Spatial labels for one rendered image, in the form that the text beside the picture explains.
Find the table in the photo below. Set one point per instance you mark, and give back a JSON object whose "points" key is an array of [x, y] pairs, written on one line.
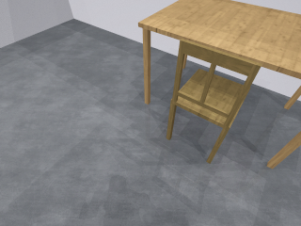
{"points": [[268, 36]]}

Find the chair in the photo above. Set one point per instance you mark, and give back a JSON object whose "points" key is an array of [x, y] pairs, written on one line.
{"points": [[212, 97]]}

